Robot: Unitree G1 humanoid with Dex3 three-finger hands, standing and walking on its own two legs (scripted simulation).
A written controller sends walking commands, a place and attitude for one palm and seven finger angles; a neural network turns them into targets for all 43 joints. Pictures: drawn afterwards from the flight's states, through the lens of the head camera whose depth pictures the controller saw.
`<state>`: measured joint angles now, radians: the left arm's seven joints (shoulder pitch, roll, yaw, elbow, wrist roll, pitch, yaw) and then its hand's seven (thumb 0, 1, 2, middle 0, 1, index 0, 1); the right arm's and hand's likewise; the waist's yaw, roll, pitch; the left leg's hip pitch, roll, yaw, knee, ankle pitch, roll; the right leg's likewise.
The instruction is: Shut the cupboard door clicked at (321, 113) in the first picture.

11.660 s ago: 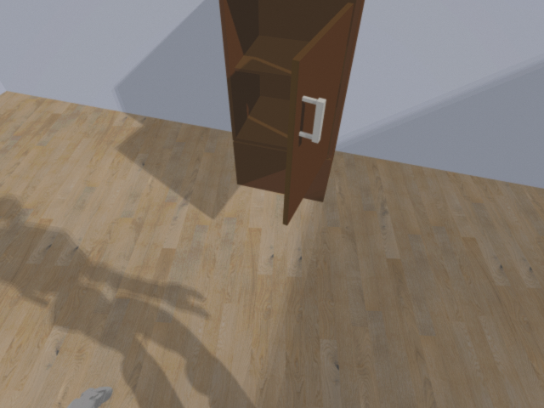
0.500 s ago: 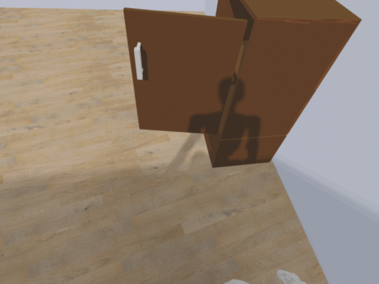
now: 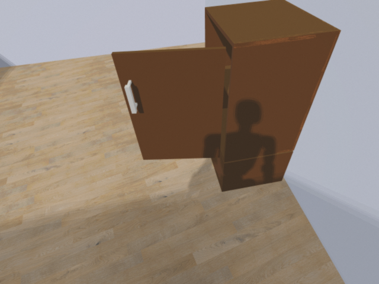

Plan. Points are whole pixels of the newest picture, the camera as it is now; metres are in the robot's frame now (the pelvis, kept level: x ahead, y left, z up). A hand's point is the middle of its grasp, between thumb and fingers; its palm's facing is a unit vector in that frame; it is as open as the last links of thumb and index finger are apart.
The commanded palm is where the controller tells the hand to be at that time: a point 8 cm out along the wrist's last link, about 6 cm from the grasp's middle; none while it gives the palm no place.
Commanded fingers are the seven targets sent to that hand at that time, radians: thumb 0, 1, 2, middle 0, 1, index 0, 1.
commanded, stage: take the last steps up to it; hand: left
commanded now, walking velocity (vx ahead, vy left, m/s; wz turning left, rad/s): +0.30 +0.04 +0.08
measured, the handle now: (132, 97) +0.81 +0.28 -0.04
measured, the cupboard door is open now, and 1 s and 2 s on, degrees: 80 80 80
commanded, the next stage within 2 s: come to a stop and stand still in 0.70 s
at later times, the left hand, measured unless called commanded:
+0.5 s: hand out of the picture +0.10 +0.23 -0.19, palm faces +0.12 -0.98 -0.16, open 7.4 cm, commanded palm none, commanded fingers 0.00 0.90 0.90 -0.20 -0.30 -0.20 -0.30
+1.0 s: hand (132, 201) +0.40 +0.22 -0.17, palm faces +0.01 -0.97 -0.23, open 7.2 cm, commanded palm none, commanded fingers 0.00 0.90 0.90 -0.20 -0.30 -0.20 -0.30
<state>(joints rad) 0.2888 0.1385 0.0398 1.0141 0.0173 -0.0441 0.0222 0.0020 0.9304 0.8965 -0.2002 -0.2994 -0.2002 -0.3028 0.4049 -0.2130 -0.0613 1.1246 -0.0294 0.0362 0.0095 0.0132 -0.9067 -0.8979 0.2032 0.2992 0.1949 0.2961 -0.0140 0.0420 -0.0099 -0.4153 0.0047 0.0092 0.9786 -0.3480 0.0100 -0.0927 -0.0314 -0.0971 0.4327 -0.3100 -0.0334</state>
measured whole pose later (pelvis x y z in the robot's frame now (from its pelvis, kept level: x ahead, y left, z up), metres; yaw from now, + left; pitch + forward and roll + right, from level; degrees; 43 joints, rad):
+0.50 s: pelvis +0.18 +0.07 -0.01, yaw +0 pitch -1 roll +1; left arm 0.41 0.13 0.04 1.15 0.02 -0.02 0.02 0.01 0.91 0.90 -0.20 -0.30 -0.20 -0.30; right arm 0.12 -0.14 -0.03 1.01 -0.02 -0.07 -0.01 0.00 -0.91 -0.90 0.20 0.30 0.20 0.30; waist 0.06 -0.03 0.07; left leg -0.27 0.00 0.17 0.55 -0.25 0.06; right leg -0.39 -0.10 -0.05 1.22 -0.41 -0.01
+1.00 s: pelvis +0.32 +0.04 -0.01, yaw +0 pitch -1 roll +1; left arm 0.14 0.13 0.03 1.01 0.02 -0.02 0.04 0.00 0.93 0.90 -0.20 -0.30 -0.20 -0.30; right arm 0.30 -0.15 -0.04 1.11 0.00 0.03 -0.03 0.01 -0.91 -0.90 0.20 0.30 0.19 0.30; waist -0.02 0.04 0.10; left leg -0.32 0.03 0.05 0.90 -0.54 -0.03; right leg -0.31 -0.05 -0.13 0.54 -0.21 -0.04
